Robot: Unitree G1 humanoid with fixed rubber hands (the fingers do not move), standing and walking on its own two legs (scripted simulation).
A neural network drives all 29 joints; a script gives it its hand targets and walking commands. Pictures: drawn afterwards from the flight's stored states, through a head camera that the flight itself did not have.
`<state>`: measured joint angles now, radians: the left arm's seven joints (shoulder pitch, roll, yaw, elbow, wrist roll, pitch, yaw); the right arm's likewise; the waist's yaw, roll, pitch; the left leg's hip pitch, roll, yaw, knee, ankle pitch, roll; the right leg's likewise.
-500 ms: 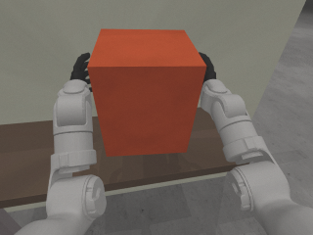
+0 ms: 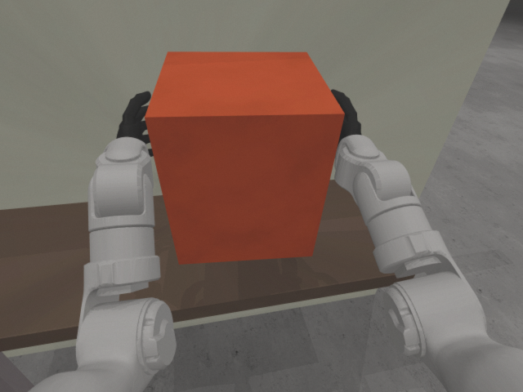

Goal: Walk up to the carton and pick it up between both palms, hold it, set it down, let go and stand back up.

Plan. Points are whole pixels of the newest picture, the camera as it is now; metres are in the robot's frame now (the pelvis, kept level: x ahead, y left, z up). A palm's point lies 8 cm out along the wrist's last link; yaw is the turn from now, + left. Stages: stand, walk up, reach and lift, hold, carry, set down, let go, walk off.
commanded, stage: hold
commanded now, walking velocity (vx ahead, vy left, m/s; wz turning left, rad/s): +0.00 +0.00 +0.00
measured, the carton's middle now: (242, 158) +0.39 +0.01 +0.22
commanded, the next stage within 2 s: none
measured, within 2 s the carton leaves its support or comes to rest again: neither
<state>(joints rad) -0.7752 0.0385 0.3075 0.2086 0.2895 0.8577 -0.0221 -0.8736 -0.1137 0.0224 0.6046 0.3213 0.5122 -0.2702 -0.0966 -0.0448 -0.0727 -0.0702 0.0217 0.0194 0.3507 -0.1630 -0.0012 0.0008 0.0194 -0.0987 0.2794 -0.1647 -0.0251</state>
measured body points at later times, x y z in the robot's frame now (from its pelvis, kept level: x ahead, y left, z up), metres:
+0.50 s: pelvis +0.00 +0.00 +0.00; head -0.08 +0.03 +0.44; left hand +0.38 +0.16 +0.26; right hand +0.38 -0.14 +0.26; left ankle +0.03 +0.12 -0.75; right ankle +0.00 -0.10 -0.75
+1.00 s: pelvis +0.00 +0.00 +0.00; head -0.08 +0.03 +0.44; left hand +0.38 +0.16 +0.25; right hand +0.38 -0.14 +0.26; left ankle +0.03 +0.12 -0.75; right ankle +0.00 -0.10 -0.75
